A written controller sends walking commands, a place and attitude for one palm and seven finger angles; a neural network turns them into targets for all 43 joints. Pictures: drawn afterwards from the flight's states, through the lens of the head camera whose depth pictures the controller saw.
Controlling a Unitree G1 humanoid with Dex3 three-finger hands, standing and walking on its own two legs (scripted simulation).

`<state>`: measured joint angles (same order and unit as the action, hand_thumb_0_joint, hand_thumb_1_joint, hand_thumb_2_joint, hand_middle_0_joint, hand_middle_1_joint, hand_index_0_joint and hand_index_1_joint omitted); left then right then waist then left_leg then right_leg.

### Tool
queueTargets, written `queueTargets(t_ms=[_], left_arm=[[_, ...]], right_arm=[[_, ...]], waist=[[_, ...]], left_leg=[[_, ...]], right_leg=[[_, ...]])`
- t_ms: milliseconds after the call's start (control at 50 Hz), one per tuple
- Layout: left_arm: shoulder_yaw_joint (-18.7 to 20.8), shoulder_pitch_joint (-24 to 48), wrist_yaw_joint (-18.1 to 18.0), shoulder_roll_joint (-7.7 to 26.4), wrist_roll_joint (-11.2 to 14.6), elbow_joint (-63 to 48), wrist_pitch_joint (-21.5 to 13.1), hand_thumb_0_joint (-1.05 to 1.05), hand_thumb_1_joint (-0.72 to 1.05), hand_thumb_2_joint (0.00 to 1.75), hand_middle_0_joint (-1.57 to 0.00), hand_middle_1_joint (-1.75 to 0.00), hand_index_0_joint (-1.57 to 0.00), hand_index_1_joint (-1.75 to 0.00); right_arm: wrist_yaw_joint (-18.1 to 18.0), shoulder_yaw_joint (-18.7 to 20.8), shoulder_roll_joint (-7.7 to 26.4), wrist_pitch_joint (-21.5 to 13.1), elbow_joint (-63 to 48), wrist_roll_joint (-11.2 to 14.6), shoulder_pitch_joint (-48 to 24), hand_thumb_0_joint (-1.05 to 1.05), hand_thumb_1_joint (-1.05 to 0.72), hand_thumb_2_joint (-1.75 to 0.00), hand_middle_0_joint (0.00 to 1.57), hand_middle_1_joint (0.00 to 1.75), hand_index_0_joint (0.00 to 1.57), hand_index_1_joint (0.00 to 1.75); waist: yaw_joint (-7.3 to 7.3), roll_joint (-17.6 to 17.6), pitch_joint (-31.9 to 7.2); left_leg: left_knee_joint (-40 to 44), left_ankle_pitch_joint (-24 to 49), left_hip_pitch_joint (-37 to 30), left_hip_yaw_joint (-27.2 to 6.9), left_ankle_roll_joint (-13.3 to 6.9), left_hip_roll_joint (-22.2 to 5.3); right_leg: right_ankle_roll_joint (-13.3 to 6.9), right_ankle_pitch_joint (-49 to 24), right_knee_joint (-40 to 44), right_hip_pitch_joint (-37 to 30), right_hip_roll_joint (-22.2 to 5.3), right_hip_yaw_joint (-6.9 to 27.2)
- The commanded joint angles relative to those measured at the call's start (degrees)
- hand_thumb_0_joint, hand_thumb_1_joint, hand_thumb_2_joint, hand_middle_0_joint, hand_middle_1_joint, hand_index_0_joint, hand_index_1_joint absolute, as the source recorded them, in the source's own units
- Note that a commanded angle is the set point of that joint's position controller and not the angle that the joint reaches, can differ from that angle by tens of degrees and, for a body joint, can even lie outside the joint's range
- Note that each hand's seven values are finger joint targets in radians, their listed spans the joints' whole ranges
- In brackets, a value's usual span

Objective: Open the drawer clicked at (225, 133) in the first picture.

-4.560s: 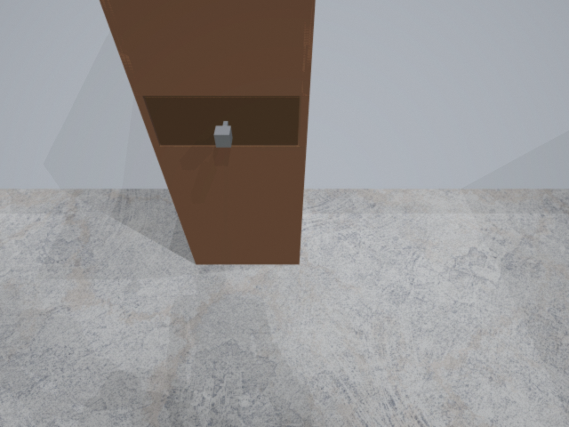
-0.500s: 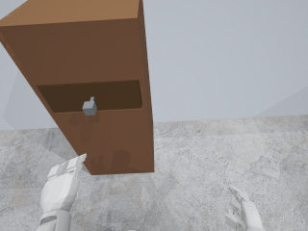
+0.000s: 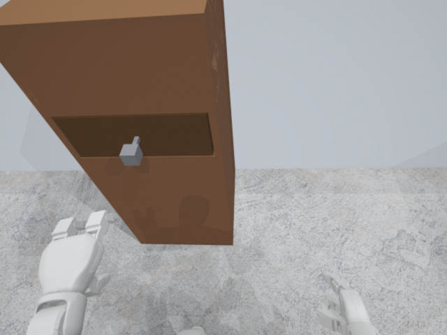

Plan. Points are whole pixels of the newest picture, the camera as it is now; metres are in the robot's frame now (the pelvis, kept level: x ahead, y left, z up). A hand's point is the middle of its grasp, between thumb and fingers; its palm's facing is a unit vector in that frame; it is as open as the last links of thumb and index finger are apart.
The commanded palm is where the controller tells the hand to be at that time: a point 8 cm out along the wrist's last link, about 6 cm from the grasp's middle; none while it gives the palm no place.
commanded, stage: raise the hand with hooked fingers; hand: left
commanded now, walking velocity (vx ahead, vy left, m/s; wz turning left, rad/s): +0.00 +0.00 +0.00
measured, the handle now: (133, 149) +0.53 +0.30 -0.02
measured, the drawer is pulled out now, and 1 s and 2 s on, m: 0.00 0.00 0.00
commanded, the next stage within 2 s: move the hooked fingers above the handle in 1.08 s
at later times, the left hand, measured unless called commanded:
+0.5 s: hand (91, 207) +0.30 +0.26 +0.08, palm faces +0.08 -0.09 -0.99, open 13.6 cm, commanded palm +0.27 +0.27 +0.15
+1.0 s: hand (95, 207) +0.29 +0.24 +0.10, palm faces +0.02 -0.10 -1.00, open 13.8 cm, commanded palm +0.27 +0.26 +0.17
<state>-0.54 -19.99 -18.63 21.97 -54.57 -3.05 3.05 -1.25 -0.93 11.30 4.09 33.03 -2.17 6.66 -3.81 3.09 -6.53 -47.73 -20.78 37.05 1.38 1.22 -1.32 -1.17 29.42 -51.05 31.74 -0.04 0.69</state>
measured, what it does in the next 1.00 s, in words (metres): stands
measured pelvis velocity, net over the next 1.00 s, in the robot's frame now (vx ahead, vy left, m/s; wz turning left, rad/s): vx -0.01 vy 0.01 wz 0.02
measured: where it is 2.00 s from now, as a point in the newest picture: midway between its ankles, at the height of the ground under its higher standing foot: outside the picture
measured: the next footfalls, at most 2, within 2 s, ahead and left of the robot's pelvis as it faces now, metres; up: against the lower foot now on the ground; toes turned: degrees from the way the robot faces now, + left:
none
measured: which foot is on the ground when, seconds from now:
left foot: down 0.00-1.00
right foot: down 0.00-1.00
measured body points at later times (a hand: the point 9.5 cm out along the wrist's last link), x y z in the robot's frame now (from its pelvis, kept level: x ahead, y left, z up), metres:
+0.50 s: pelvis +0.02 +0.02 +0.02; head +0.05 -0.01 +0.47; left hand +0.29 +0.27 +0.14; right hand +0.23 -0.20 -0.09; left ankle +0.03 +0.14 -0.70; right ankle -0.04 -0.10 -0.70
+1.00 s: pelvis -0.01 +0.01 +0.03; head +0.02 -0.02 +0.48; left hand +0.28 +0.25 +0.15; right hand +0.17 -0.22 -0.09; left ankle +0.03 +0.14 -0.70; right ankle -0.04 -0.10 -0.70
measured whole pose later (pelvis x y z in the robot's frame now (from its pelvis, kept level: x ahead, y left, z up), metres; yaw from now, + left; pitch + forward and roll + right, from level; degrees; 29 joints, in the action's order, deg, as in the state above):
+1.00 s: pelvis -0.01 +0.01 +0.03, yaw +1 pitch +3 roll +0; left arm -3.4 1.7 -5.9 26.4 -53.3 3.9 -1.8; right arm -2.0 1.7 14.8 6.3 36.3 0.0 9.6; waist -3.4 4.1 -1.6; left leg -33.1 -13.6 22.9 0.5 0.4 -0.6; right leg -0.3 21.4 -34.6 16.7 -0.5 -0.3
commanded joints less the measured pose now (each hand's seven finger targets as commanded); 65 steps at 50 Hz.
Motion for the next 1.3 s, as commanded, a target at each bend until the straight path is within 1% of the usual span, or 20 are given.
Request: queueTargets(t_ms=[0,20,100,140,200,240,320,340,400,420,460,520,660,760,880,920,1020,1140,1220,1280], left_arm=[[8.3,2.0,0.8,13.1,-0.6,-12.9,-1.9,0.0,-0.08,0.48,-0.27,-0.93,-0.27,-0.93],[9.3,3.9,0.5,14.0,-1.0,-13.4,-3.1,0.0,-0.1,0.47,-0.27,-0.94,-0.27,-0.94],[10.7,7.6,-2.1,13.4,-1.4,-16.5,-8.4,0.0,-0.2,0.43,-0.28,-1.0,-0.28,-1.0],[11.0,8.5,-3.6,12.9,-1.4,-17.0,-8.7,0.0,-0.24,0.41,-0.28,-1.03,-0.28,-1.03],[10.2,9.9,-4.2,12.0,-0.6,-14.9,-6.6,0.0,-0.31,0.38,-0.29,-1.08,-0.29,-1.08],[8.8,10.7,-3.4,11.2,0.0,-12.2,-3.5,0.0,-0.36,0.36,-0.29,-1.11,-0.29,-1.11],[6.5,16.3,0.1,12.7,0.2,-12.2,1.8,0.0,-0.45,0.32,-0.3,-1.17,-0.3,-1.17],[5.0,18.0,1.2,12.4,-0.1,-12.7,2.6,0.0,-0.48,0.31,-0.3,-1.18,-0.3,-1.18],[4.6,22.7,4.4,13.9,-0.3,-12.6,3.8,0.0,-0.5,0.3,-0.3,-1.2,-0.3,-1.2],[5.7,24.0,5.3,15.4,-0.4,-12.2,3.9,0.0,-0.5,0.3,-0.3,-1.2,-0.3,-1.2],[5.3,26.7,6.6,15.4,-0.5,-11.6,3.6,0.0,-0.5,0.3,-0.3,-1.2,-0.3,-1.2],[6.3,30.6,8.4,17.0,-0.1,-8.1,3.4,0.0,-0.5,0.3,-0.3,-1.2,-0.3,-1.2],[3.5,40.6,12.4,16.1,1.6,-3.0,2.5,0.0,-0.5,0.3,-0.3,-1.2,-0.3,-1.2],[2.9,35.0,14.7,14.8,2.1,-1.4,0.4,0.0,-0.5,0.3,-0.3,-1.2,-0.3,-1.2],[6.8,38.7,11.2,18.0,1.3,-7.2,-4.7,0.0,-0.5,0.3,-0.3,-1.2,-0.3,-1.2],[8.4,39.4,9.2,19.0,1.0,-5.9,-5.2,0.0,-0.5,0.3,-0.3,-1.2,-0.3,-1.2],[7.2,39.9,6.3,17.2,0.9,-2.0,-3.7,0.0,-0.5,0.3,-0.3,-1.2,-0.3,-1.2],[1.8,38.5,9.4,14.0,1.3,-0.3,0.1,0.0,-0.5,0.3,-0.3,-1.2,-0.3,-1.2],[3.8,41.4,11.3,17.3,1.0,1.8,-1.0,0.0,-0.5,0.3,-0.3,-1.2,-0.3,-1.2],[4.7,44.7,11.2,17.9,0.7,3.4,-3.4,0.0,-0.5,0.3,-0.3,-1.2,-0.3,-1.2]], right_arm=[[-1.4,3.1,7.5,-2.9,-8.9,-0.8,-7.1,0.0,-0.9,-0.9,0.2,0.3,0.2,0.3],[-1.5,3.1,7.5,-2.9,-8.6,-1.1,-7.1,0.0,-0.9,-0.9,0.2,0.3,0.2,0.3],[-1.0,4.6,7.2,-3.4,-7.0,-2.0,-4.4,0.0,-0.9,-0.9,0.2,0.3,0.2,0.3],[-0.6,5.2,7.3,-3.5,-6.8,-2.0,-3.8,0.0,-0.9,-0.9,0.2,0.3,0.2,0.3],[-0.1,6.0,8.0,-2.8,-6.6,-1.4,-3.5,0.0,-0.9,-0.9,0.2,0.3,0.2,0.3],[0.1,5.9,8.2,-2.3,-6.7,-0.5,-3.9,0.0,-0.9,-0.9,0.2,0.3,0.2,0.3],[0.0,5.6,8.8,-1.4,-7.3,0.6,-5.4,0.0,-0.9,-0.9,0.2,0.3,0.2,0.3],[-0.1,5.3,8.7,-1.2,-7.4,0.8,-5.6,0.0,-0.9,-0.9,0.2,0.3,0.2,0.3],[-0.4,4.8,8.7,-0.5,-7.4,1.0,-5.7,0.0,-0.9,-0.9,0.2,0.3,0.2,0.3],[-0.6,4.6,8.8,-0.3,-7.3,1.0,-6.0,0.0,-0.9,-0.9,0.2,0.3,0.2,0.3],[-0.7,4.2,8.3,0.0,-7.2,1.2,-5.9,0.0,-0.9,-0.9,0.2,0.3,0.2,0.3],[-0.9,3.7,8.3,0.6,-6.7,1.5,-5.7,0.0,-0.9,-0.9,0.2,0.3,0.2,0.3],[-1.4,3.3,8.4,0.9,-6.2,2.4,-5.6,0.0,-0.9,-0.9,0.2,0.3,0.2,0.3],[-0.9,3.4,8.6,0.8,-6.9,2.5,-5.6,0.0,-0.9,-0.9,0.2,0.3,0.2,0.3],[-1.1,3.9,8.4,-0.3,-6.7,2.0,-5.3,0.0,-0.9,-0.9,0.2,0.3,0.2,0.3],[-1.2,4.2,8.4,-0.6,-5.8,2.0,-4.9,0.0,-0.9,-0.9,0.2,0.3,0.2,0.3],[-1.1,4.7,8.4,-1.1,-4.4,2.6,-4.6,0.0,-0.9,-0.9,0.2,0.3,0.2,0.3],[-1.2,4.2,8.8,-1.0,-5.1,3.0,-5.7,0.0,-0.9,-0.9,0.2,0.3,0.2,0.3],[-2.0,3.8,9.2,-0.6,-4.7,2.7,-5.1,0.0,-0.9,-0.9,0.2,0.3,0.2,0.3],[-2.6,3.9,8.7,-0.9,-4.0,2.7,-4.4,0.0,-0.9,-0.9,0.2,0.3,0.2,0.3]], waist=[[-0.8,-7.9,-10.1],[-0.58,-6.7,-9.6],[0.05,0.5,-13.6],[0.33,2.0,-15.2],[0.77,1.0,-15.4],[0.81,-1.3,-13.9],[0.48,-2.5,-14.8],[0.6,-1.3,-14.3],[0.74,-1.8,-13.4],[0.51,-1.7,-13.4],[0.48,-0.1,-12.7],[0.42,-0.7,-11.0],[1.34,-1.5,-9.3],[0.3,-3.1,-7.3],[-0.57,-0.3,-9.7],[-0.44,-0.7,-9.6],[0.1,-1.3,-9.2],[0.55,-3.1,-8.2],[0.86,-5.2,-6.5],[0.94,-4.6,-6.9]], left_leg=[[5.0,17.8,-11.9,0.1,-3.6,3.6],[5.1,17.9,-12.4,0.0,-3.7,3.5],[3.8,22.8,-18.1,-0.3,-3.4,3.1],[3.2,24.5,-19.7,-0.6,-3.3,2.9],[3.9,25.7,-20.3,-0.8,-3.1,2.5],[5.2,25.0,-19.2,-0.8,-3.0,2.4],[7.5,27.4,-21.7,-0.6,-3.1,2.2],[8.2,28.0,-22.6,-0.8,-3.2,2.2],[9.7,30.4,-24.8,-1.3,-3.3,2.0],[10.1,30.6,-25.1,-1.1,-3.3,2.0],[10.9,30.5,-26.2,-1.1,-3.2,2.1],[12.7,27.9,-26.1,-1.1,-3.0,2.3],[15.7,21.2,-26.5,-0.5,-3.1,3.0],[17.1,19.3,-25.4,-0.2,-3.2,3.1],[17.1,18.9,-26.6,-0.2,-3.4,3.3],[17.0,17.9,-26.2,-0.1,-3.3,3.4],[17.2,16.3,-25.7,0.3,-3.1,3.3],[18.1,15.5,-25.4,0.7,-3.4,3.5],[17.9,15.0,-24.5,0.8,-3.6,3.8],[17.2,15.2,-24.8,0.8,-3.9,3.9]], right_leg=[[0.5,-36.8,11.2,-9.2,0.0,2.5],[0.2,-35.6,11.5,-8.7,0.2,2.3],[-0.3,-35.1,10.2,-6.3,0.7,0.7],[-0.5,-33.7,9.8,-5.0,1.0,-0.1],[-0.4,-32.8,10.0,-4.5,1.4,-1.3],[-0.3,-32.7,10.8,-5.8,1.4,-1.7],[-0.2,-33.4,12.7,-9.0,1.5,-1.8],[-0.2,-32.9,12.9,-9.3,1.4,-2.0],[0.0,-32.5,14.3,-9.9,1.6,-2.5],[-0.1,-32.6,14.9,-10.7,1.7,-2.2],[-0.2,-32.1,15.6,-11.0,1.7,-2.5],[-0.5,-30.0,17.4,-12.1,2.0,-2.6],[-0.2,-26.1,20.8,-13.4,2.0,-2.4],[-0.2,-24.9,22.1,-14.3,1.8,-2.1],[-0.4,-23.7,22.2,-14.3,1.8,-1.6],[-0.4,-22.1,22.6,-13.9,1.9,-1.5],[-0.4,-20.5,22.9,-13.1,1.9,-1.6],[0.1,-21.3,23.5,-13.9,1.5,-1.2],[0.4,-21.8,24.0,-13.7,1.5,-0.9],[0.3,-22.5,23.3,-12.8,1.5,-0.9]])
